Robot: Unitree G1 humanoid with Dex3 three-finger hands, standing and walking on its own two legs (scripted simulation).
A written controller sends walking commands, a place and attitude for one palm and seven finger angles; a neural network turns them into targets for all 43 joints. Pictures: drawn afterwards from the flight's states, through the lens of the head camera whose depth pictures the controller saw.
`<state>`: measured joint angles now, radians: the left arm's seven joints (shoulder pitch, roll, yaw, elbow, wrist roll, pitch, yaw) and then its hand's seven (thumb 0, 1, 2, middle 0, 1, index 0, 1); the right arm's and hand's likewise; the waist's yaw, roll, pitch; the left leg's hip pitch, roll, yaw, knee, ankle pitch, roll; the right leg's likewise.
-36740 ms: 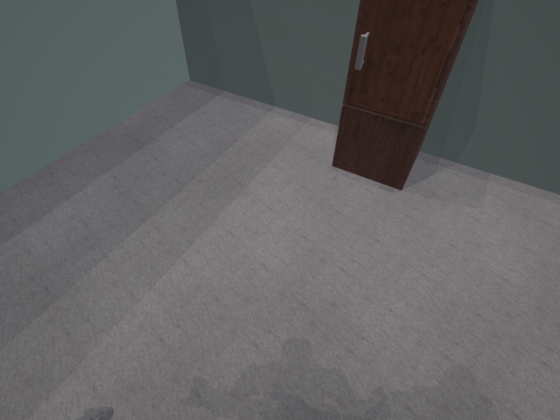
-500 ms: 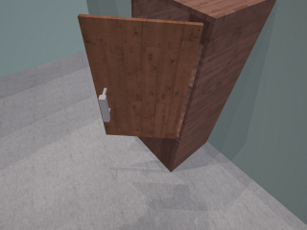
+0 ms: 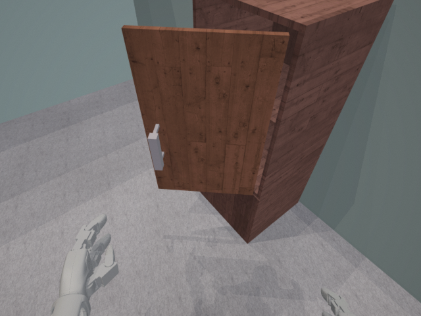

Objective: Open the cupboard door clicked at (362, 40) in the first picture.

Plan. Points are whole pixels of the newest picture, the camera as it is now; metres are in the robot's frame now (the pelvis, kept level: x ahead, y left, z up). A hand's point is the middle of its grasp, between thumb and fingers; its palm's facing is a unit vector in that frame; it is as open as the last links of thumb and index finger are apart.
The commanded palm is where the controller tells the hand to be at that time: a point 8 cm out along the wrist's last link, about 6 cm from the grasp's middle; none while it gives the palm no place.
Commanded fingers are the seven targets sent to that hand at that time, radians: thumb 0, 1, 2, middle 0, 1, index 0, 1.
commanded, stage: raise the hand with hooked fingers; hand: left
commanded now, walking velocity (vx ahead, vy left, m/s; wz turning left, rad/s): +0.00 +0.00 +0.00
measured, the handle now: (158, 147) +0.60 +0.18 -0.07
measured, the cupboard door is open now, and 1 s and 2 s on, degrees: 47 47 47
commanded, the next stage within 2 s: move the hooked fingers beside the handle in 1.90 s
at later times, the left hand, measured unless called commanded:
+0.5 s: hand (119, 290) +0.19 +0.19 -0.06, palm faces -0.16 -0.99 -0.04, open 10.3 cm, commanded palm +0.16 +0.26 -0.05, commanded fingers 0.00 0.06 0.54 -0.26 -0.84 -0.26 -0.84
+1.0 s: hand (88, 273) +0.22 +0.25 -0.05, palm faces -0.03 -1.00 -0.05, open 13.2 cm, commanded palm +0.20 +0.30 -0.05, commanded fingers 0.00 -0.50 0.30 -0.30 -1.20 -0.30 -1.20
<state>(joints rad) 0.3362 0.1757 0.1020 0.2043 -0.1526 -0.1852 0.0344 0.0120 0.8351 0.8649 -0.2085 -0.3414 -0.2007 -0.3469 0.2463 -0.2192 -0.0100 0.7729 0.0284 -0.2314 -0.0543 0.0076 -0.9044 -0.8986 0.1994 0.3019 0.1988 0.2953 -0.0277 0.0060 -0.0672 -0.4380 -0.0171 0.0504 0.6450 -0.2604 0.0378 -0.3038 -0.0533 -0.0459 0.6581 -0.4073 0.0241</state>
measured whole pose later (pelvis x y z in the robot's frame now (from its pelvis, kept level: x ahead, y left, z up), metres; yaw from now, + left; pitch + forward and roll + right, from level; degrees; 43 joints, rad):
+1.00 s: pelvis -0.04 +0.01 -0.10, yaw -2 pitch +18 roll -5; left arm 0.20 0.36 0.36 0.16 -0.36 -0.42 -0.42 0.00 -0.30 0.38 -0.29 -1.07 -0.29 -1.07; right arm 0.23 -0.25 0.01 0.54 0.02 -0.22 -0.05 0.01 -0.90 -0.90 0.20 0.30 0.20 0.30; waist -0.01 0.00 -0.16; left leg -1.14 0.05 0.00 1.27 -0.45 0.05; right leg -0.96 0.01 -0.07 1.23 -0.58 0.02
